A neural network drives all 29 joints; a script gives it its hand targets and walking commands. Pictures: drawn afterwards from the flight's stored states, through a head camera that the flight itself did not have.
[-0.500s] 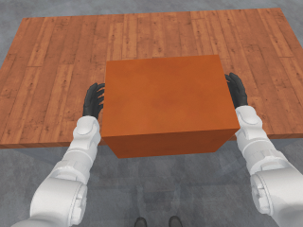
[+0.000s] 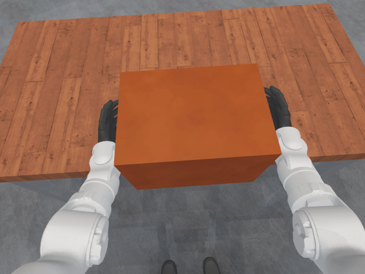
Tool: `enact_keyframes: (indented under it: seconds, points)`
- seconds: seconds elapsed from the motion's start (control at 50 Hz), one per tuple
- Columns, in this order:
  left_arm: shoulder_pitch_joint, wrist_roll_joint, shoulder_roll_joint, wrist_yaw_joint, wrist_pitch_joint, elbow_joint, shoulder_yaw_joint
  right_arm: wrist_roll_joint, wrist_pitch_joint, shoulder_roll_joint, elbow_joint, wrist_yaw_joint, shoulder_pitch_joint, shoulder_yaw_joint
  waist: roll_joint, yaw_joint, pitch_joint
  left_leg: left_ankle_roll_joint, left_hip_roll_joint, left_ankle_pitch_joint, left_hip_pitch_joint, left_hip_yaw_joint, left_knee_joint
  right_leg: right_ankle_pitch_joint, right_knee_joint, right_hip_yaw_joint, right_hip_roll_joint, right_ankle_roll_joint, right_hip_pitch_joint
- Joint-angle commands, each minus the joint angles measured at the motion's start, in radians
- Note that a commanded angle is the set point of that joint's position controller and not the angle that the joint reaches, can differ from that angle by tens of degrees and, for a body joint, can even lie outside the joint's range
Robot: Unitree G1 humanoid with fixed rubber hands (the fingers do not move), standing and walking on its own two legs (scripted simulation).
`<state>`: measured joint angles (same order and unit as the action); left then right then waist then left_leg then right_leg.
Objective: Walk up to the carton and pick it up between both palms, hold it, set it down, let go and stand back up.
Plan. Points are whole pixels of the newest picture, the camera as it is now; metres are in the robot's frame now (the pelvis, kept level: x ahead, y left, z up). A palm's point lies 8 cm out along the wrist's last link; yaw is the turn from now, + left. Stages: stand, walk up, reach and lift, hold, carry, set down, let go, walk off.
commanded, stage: reach and lift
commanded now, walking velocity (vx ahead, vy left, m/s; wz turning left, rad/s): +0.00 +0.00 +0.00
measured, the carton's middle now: (192, 131) +0.43 -0.03 -0.02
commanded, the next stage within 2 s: none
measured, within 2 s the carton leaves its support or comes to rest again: leaves its support in 0.58 s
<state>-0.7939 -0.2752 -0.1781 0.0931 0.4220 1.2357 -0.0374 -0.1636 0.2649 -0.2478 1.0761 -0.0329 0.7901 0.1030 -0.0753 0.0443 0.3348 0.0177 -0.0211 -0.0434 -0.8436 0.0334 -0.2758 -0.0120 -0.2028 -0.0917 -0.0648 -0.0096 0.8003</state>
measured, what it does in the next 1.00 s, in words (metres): stands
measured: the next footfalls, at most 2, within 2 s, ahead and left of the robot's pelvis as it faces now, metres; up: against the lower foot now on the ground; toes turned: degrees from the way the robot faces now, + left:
none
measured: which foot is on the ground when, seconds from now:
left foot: down 0.00-1.00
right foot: down 0.00-1.00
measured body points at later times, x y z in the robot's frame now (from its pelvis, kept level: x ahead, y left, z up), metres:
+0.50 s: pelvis +0.02 +0.00 -0.01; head +0.13 +0.00 +0.43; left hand +0.44 +0.17 -0.01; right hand +0.44 -0.22 +0.01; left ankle +0.00 +0.10 -0.73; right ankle +0.00 -0.11 -0.73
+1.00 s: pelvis +0.03 +0.01 +0.01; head +0.04 +0.01 +0.46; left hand +0.44 +0.18 +0.11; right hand +0.43 -0.21 +0.12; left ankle +0.00 +0.11 -0.73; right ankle +0.00 -0.11 -0.73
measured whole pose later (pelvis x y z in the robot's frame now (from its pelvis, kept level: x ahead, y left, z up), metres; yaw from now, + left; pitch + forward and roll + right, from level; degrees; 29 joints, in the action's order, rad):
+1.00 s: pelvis +0.03 +0.01 +0.01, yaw +1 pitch +11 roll -2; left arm -0.60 -0.12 -0.14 0.14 -0.11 0.76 -0.09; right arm -0.17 -0.14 -0.25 0.81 0.01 0.67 0.09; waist -0.06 0.06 0.21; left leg 0.02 -0.05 -0.24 -0.38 0.11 -0.44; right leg -0.18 -0.31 -0.08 -0.07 -0.01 0.32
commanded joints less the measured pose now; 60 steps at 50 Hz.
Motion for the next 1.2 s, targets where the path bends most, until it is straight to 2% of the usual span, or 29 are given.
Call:
enact_keyframes:
  seconds: [0.0,0.16,0.34,0.46,0.6,0.68,0.76,0.84,0.9,0.94,1.0,1.06,1.12,1.18]
  points:
    - [-0.576,0.131,0.602,-0.152,0.032,-0.239,0.266,0.102,0.012,0.710,-0.229,-0.139,0.503,-0.312,0.099,-0.006,0.714,-0.024,0.011,0.289,0.336,0.015,-0.120,0.281,-0.117,0.014,0.069,0.058,-0.435]
    - [-0.594,0.112,0.663,-0.133,0.017,-0.322,0.313,0.085,-0.004,0.751,-0.266,-0.137,0.505,-0.341,0.084,-0.013,0.767,-0.031,0.006,0.334,0.343,0.024,-0.211,0.339,-0.194,0.018,0.059,0.051,-0.442]
    - [-0.602,0.083,0.779,-0.109,-0.035,-0.509,0.414,0.029,-0.024,0.768,-0.365,-0.142,0.527,-0.415,0.059,-0.012,0.847,-0.056,-0.004,0.409,0.458,0.049,-0.313,0.394,-0.277,0.028,0.035,0.052,-0.427]
    - [-0.602,0.059,0.870,-0.094,-0.089,-0.693,0.507,-0.001,-0.041,0.765,-0.464,-0.138,0.530,-0.451,0.030,0.015,0.886,-0.091,-0.014,0.506,0.587,0.072,-0.383,0.454,-0.318,0.037,0.013,0.050,-0.421]
    - [-0.610,0.034,0.957,-0.083,-0.171,-0.914,0.618,-0.013,-0.083,0.758,-0.583,-0.122,0.539,-0.454,0.000,0.072,0.848,-0.139,-0.021,0.623,0.769,0.105,-0.441,0.477,-0.317,0.051,-0.012,0.045,-0.388]
    - [-0.612,0.034,0.958,-0.087,-0.237,-0.953,0.602,-0.014,-0.138,0.741,-0.620,-0.109,0.567,-0.441,0.012,0.083,0.716,-0.145,-0.028,0.555,0.748,0.108,-0.408,0.457,-0.298,0.051,-0.015,0.051,-0.441]
    - [-0.612,0.057,0.902,-0.100,-0.315,-0.920,0.508,-0.016,-0.225,0.720,-0.598,-0.096,0.575,-0.413,0.047,0.075,0.516,-0.136,-0.029,0.443,0.713,0.104,-0.335,0.404,-0.246,0.047,-0.012,0.058,-0.501]
    - [-0.557,0.107,0.821,-0.122,-0.404,-0.852,0.376,-0.027,-0.312,0.688,-0.568,-0.082,0.560,-0.386,0.072,0.039,0.351,-0.121,-0.023,0.433,0.727,0.096,-0.242,0.400,-0.170,0.039,-0.006,0.060,-0.579]
    - [-0.539,0.148,0.766,-0.137,-0.463,-0.830,0.298,-0.026,-0.367,0.672,-0.551,-0.076,0.568,-0.358,0.064,0.015,0.300,-0.113,-0.013,0.476,0.768,0.084,-0.179,0.388,-0.104,0.039,0.000,0.053,-0.613]
    - [-0.535,0.163,0.748,-0.142,-0.497,-0.841,0.271,-0.025,-0.401,0.669,-0.557,-0.077,0.563,-0.345,0.053,0.003,0.324,-0.114,-0.006,0.512,0.809,0.076,-0.143,0.377,-0.061,0.040,0.003,0.045,-0.631]
    - [-0.572,0.159,0.751,-0.139,-0.542,-0.939,0.284,-0.031,-0.439,0.671,-0.615,-0.085,0.576,-0.330,0.023,0.004,0.444,-0.122,0.007,0.605,0.910,0.070,-0.117,0.382,-0.008,0.047,0.000,0.032,-0.627]
    - [-0.626,0.146,0.757,-0.134,-0.581,-1.043,0.303,-0.016,-0.472,0.663,-0.653,-0.093,0.569,-0.299,-0.001,0.032,0.548,-0.134,0.016,0.657,0.983,0.064,-0.105,0.364,0.034,0.057,-0.003,0.022,-0.615]
    - [-0.660,0.152,0.746,-0.134,-0.616,-1.105,0.300,0.016,-0.495,0.644,-0.699,-0.101,0.573,-0.262,-0.014,0.049,0.594,-0.134,0.017,0.622,0.985,0.056,-0.081,0.321,0.054,0.068,-0.002,0.018,-0.621]
    - [-0.653,0.163,0.728,-0.135,-0.652,-1.129,0.281,0.043,-0.518,0.634,-0.760,-0.105,0.584,-0.256,0.003,0.051,0.615,-0.121,0.012,0.554,0.945,0.050,-0.052,0.301,0.058,0.076,0.002,0.019,-0.660]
